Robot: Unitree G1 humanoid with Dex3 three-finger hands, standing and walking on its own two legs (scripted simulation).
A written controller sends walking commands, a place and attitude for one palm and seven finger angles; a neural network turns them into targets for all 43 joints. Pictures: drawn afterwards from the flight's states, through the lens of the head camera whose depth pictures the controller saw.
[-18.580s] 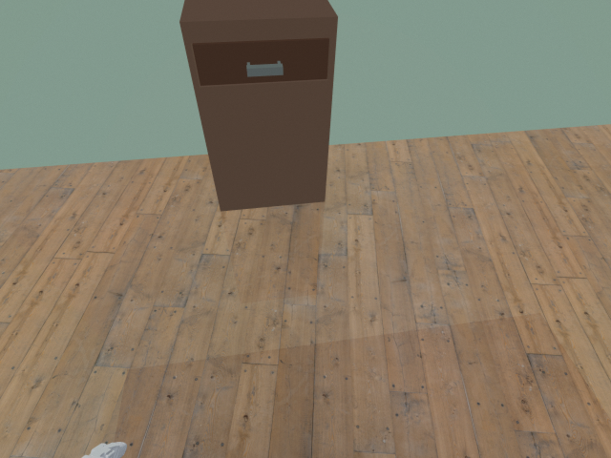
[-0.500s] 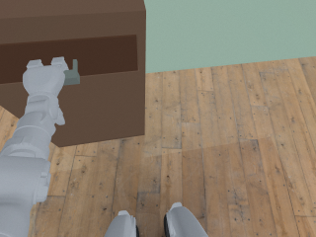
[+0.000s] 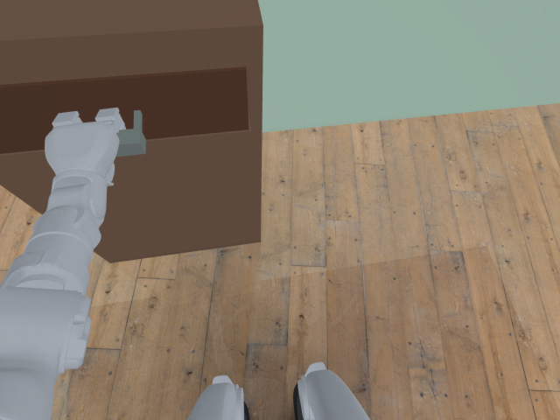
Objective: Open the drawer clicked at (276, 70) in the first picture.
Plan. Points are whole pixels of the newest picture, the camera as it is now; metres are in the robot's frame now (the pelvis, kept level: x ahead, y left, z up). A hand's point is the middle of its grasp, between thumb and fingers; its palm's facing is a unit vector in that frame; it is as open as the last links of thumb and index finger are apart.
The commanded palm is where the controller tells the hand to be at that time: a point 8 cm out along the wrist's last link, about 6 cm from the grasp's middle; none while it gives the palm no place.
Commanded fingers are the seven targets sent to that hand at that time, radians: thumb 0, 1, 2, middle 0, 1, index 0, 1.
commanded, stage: close the thumb around the handle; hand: left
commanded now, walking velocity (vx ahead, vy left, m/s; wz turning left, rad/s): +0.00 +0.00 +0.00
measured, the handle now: (102, 132) +0.55 +0.24 +0.00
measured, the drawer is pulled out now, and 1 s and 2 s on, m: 0.00 0.07 0.19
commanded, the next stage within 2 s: pull the drawer open in 0.18 s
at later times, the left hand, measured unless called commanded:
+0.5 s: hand (101, 175) +0.48 +0.24 -0.02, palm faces -0.06 -0.04 -1.00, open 6.3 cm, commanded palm +0.44 +0.24 +0.04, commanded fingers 0.00 0.90 0.90 -0.40 -1.35 -0.40 -1.35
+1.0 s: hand (98, 213) +0.42 +0.24 -0.02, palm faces -0.03 -0.05 -1.00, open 6.3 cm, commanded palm +0.38 +0.24 +0.04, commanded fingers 0.00 0.90 0.90 -0.40 -1.35 -0.40 -1.35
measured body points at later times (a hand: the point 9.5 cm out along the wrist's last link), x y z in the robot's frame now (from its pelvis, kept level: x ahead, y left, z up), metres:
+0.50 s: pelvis +0.01 +0.01 +0.01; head +0.15 +0.01 +0.44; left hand +0.48 +0.24 +0.04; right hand +0.02 -0.27 -0.12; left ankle -0.02 +0.09 -0.66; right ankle +0.01 -0.12 -0.66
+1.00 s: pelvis +0.03 +0.01 +0.02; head +0.13 +0.01 +0.46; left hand +0.42 +0.24 +0.04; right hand +0.10 -0.26 -0.11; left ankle -0.02 +0.09 -0.66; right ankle +0.01 -0.12 -0.66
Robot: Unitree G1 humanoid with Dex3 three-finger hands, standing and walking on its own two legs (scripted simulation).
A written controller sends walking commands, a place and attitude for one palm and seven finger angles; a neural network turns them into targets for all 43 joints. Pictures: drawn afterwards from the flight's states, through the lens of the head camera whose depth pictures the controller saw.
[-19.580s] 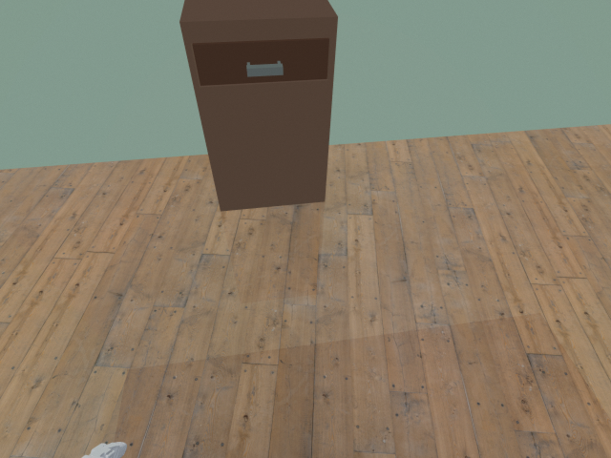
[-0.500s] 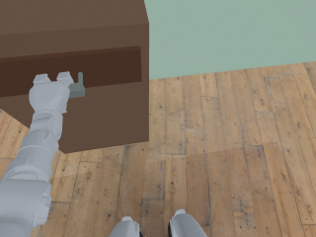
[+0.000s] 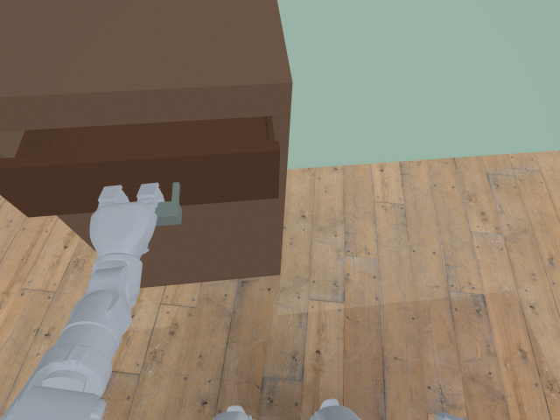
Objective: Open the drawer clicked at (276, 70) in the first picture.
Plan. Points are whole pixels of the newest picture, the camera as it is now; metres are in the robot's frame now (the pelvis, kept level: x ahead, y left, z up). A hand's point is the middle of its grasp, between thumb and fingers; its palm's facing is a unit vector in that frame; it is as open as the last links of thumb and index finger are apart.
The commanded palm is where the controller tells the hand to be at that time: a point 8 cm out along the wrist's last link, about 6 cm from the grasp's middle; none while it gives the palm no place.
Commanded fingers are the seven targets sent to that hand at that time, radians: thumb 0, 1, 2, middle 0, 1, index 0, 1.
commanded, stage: pull the drawer open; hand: left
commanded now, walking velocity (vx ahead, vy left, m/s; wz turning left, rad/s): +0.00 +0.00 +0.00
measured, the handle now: (142, 203) +0.45 +0.23 -0.02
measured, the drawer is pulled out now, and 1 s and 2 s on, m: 0.07 0.19 0.30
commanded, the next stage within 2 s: open the thumb to release the handle in 1.98 s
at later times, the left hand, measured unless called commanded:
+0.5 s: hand (134, 278) +0.33 +0.23 -0.04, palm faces -0.03 -0.03 -1.00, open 6.3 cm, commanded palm +0.29 +0.23 +0.01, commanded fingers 0.00 0.90 0.90 -0.40 -1.35 -0.40 -1.35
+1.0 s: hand (131, 312) +0.28 +0.22 -0.04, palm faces -0.02 -0.04 -1.00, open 6.3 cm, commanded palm +0.23 +0.23 +0.01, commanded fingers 0.00 0.90 0.90 -0.40 -1.35 -0.40 -1.35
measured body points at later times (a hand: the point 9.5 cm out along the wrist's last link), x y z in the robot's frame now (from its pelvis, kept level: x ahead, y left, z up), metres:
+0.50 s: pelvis -0.01 -0.01 +0.00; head +0.06 -0.02 +0.45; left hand +0.32 +0.22 +0.01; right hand +0.10 -0.27 -0.13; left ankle -0.04 +0.08 -0.68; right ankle -0.01 -0.13 -0.68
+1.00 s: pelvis -0.01 -0.02 +0.00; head +0.05 -0.03 +0.45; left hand +0.27 +0.22 +0.01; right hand +0.14 -0.27 -0.11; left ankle -0.04 +0.08 -0.68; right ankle -0.01 -0.13 -0.68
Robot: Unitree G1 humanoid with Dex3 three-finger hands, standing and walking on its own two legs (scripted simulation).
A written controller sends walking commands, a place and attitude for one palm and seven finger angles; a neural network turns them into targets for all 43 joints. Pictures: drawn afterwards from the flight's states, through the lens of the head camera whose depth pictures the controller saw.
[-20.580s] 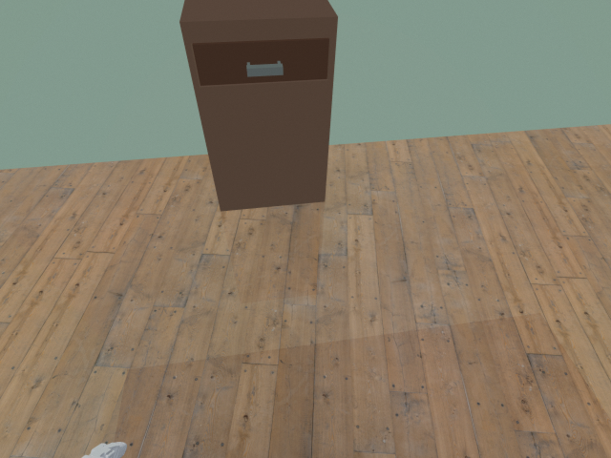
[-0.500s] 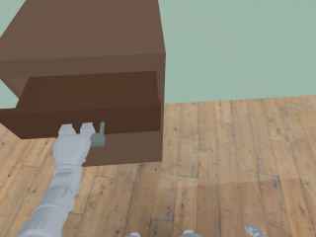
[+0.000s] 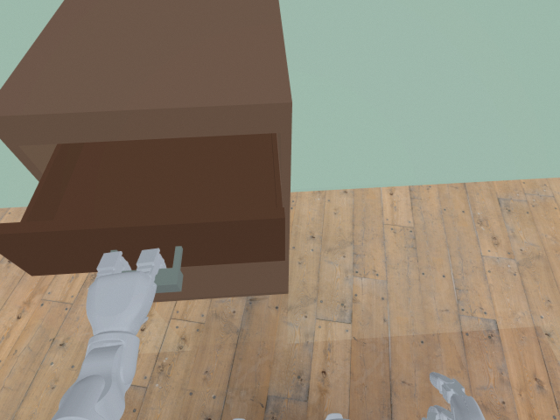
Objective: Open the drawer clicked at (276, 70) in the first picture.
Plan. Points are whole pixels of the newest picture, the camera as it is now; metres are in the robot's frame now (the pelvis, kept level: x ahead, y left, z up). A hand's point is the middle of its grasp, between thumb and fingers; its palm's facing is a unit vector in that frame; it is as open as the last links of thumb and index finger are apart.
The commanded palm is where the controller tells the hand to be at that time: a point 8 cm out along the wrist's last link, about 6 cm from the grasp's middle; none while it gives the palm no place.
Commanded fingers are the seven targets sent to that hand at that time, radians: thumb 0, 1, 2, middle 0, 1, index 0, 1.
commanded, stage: pull the drawer open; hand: left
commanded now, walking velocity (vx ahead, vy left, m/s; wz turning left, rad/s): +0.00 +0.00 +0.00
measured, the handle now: (143, 268) +0.35 +0.24 -0.03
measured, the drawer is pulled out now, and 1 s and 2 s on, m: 0.19 0.30 0.30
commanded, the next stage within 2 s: open the thumb to release the handle in 0.98 s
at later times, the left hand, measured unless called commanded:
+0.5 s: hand (130, 355) +0.22 +0.23 -0.04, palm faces -0.01 -0.06 -1.00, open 6.3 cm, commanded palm +0.18 +0.24 +0.01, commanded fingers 0.00 0.90 0.90 -0.40 -1.35 -0.40 -1.35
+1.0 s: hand (124, 391) +0.17 +0.22 -0.04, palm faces -0.02 -0.06 -1.00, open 6.3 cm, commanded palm +0.12 +0.23 +0.01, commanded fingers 0.00 0.90 0.90 -0.40 -1.35 -0.40 -1.35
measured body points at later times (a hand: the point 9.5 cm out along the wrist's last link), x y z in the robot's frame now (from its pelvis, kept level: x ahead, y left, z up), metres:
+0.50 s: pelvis +0.00 +0.00 +0.00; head +0.05 -0.01 +0.44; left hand +0.22 +0.23 +0.01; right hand +0.19 -0.23 -0.11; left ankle -0.03 +0.10 -0.69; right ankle +0.00 -0.11 -0.69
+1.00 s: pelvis -0.01 -0.01 -0.01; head +0.04 -0.03 +0.43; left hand +0.17 +0.22 +0.01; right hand +0.20 -0.24 -0.11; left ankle -0.03 +0.10 -0.69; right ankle +0.00 -0.11 -0.69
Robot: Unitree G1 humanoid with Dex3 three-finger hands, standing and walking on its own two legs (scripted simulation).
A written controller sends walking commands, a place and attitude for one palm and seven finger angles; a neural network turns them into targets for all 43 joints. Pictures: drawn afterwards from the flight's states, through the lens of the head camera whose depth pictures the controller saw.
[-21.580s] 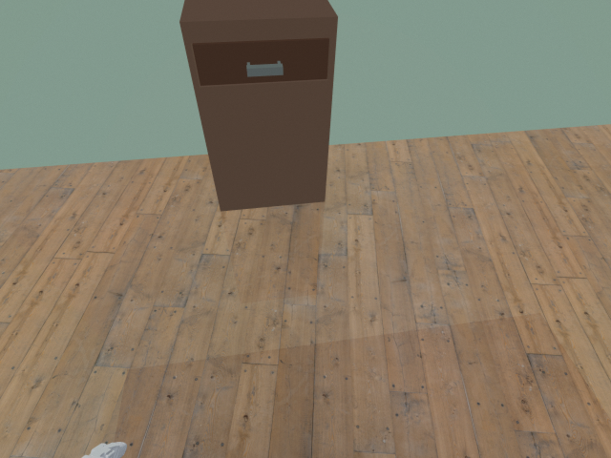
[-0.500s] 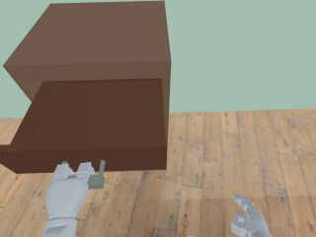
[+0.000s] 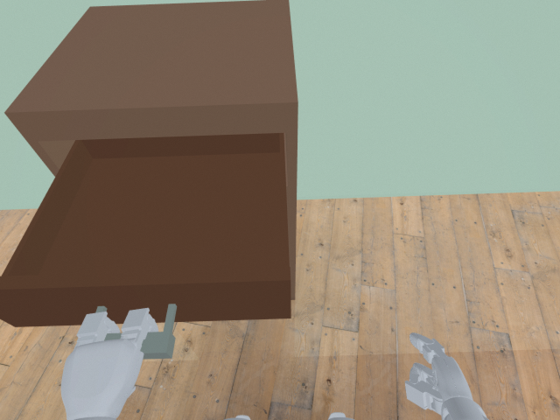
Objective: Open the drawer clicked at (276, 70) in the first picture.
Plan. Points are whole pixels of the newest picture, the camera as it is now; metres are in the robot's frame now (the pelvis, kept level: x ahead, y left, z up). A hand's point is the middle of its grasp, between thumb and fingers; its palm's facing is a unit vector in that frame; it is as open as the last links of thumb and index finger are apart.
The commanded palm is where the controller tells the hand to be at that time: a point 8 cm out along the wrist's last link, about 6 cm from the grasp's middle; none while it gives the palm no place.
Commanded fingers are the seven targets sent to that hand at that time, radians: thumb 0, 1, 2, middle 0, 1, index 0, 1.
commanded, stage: open the thumb to release the handle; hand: left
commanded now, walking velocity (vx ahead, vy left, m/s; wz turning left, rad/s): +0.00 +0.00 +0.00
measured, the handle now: (131, 329) +0.24 +0.24 -0.01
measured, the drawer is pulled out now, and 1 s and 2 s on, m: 0.30 0.30 0.30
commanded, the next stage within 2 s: lift the hand off the handle in 0.58 s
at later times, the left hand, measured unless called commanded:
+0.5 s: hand (126, 372) +0.19 +0.23 -0.03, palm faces +0.01 -0.04 -1.00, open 10.6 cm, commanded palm +0.17 +0.24 +0.02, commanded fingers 0.00 -0.50 0.30 -0.30 -1.20 -0.30 -1.20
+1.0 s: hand (129, 363) +0.20 +0.23 -0.03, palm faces +0.01 -0.03 -1.00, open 13.6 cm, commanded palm +0.18 +0.23 +0.03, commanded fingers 0.00 -0.50 0.30 -0.30 -1.20 -0.30 -1.20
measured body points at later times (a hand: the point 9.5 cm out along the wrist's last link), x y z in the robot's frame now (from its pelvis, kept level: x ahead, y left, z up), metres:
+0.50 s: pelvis -0.01 -0.01 +0.00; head +0.03 -0.03 +0.45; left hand +0.18 +0.23 +0.03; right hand +0.20 -0.23 -0.11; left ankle -0.02 +0.11 -0.67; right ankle +0.01 -0.10 -0.67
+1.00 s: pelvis -0.02 -0.01 +0.00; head +0.03 -0.03 +0.45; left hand +0.20 +0.23 +0.02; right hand +0.18 -0.23 -0.11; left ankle -0.02 +0.11 -0.67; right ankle +0.01 -0.10 -0.67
